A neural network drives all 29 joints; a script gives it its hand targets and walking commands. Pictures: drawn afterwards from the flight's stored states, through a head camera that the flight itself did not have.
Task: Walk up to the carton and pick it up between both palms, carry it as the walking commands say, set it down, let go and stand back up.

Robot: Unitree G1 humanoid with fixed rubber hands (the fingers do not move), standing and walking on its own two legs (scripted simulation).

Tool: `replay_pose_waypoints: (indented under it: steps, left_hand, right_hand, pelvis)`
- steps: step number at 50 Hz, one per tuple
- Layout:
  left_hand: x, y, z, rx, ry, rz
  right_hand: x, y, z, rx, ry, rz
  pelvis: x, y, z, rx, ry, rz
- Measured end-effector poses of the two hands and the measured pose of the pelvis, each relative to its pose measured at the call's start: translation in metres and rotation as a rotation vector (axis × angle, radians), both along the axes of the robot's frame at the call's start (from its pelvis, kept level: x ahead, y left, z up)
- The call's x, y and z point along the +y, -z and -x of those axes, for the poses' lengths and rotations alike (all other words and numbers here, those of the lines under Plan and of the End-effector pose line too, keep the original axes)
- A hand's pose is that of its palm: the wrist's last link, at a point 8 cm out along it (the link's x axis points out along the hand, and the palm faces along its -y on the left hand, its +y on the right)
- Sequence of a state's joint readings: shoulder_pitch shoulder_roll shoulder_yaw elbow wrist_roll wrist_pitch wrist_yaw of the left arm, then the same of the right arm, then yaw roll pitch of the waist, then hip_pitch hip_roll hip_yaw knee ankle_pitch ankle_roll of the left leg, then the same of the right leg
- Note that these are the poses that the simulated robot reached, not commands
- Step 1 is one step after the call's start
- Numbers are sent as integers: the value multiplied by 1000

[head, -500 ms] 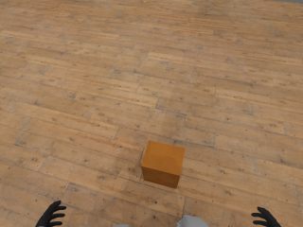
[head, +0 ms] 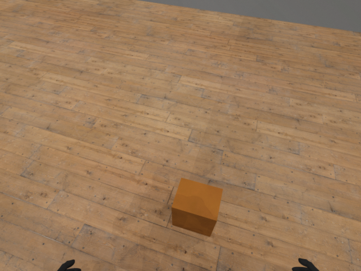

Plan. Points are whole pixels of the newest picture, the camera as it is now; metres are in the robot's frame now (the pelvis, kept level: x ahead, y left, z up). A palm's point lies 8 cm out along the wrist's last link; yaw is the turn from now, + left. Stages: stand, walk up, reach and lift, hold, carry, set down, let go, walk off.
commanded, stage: walk up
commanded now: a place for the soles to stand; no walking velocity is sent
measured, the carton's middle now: (196, 208) +0.50 -0.08 -0.65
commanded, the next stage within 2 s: none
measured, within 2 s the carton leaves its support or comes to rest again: neither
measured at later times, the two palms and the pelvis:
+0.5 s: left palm out of the picture +0.09 +0.31 -0.12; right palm out of the picture +0.10 -0.28 -0.11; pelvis +0.01 +0.01 +0.00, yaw +0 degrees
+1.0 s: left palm (31, 263) +0.16 +0.37 -0.12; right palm out of the picture +0.11 -0.29 -0.14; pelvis +0.07 +0.04 -0.03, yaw -6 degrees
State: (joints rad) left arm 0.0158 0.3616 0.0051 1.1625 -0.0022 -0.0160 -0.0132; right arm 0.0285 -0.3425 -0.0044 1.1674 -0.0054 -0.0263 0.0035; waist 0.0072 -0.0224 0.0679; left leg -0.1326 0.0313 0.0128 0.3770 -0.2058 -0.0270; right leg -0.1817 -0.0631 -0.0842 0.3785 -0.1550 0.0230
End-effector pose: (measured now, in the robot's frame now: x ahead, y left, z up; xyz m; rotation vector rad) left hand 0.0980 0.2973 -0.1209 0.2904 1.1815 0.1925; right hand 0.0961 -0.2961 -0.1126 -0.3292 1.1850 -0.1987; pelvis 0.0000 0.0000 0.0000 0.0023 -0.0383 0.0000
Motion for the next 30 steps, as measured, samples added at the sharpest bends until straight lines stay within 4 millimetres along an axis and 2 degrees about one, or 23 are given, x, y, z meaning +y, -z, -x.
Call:
replay_pose_waypoints:
  steps: [15, 27, 30]
  left_hand:
    - [10, -3, 15, 21, -14, -14]
    - [8, -5, 5, -1, -14, -13]
    - [14, -8, 4, -34, 5, -34]
  right_hand:
    - [14, 2, -4, -20, 5, -28]
    - [11, 2, -4, -18, 6, -18]
    - [6, 1, -8, -47, 1, -23]
  pelvis:
    - [7, -1, -2, -1, 2, -3]
    - [8, -1, -6, -5, -3, 0]
    - [10, 2, -9, -3, 9, 6]
